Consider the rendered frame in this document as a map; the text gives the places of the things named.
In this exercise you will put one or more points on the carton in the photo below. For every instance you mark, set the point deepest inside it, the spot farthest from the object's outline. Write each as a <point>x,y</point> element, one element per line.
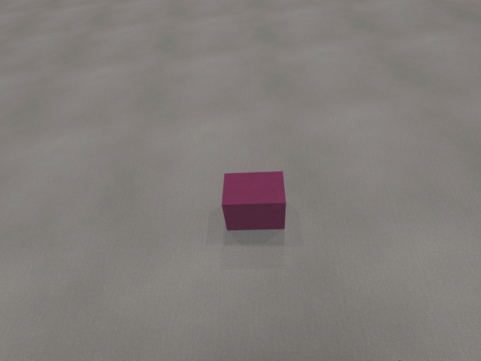
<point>254,200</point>

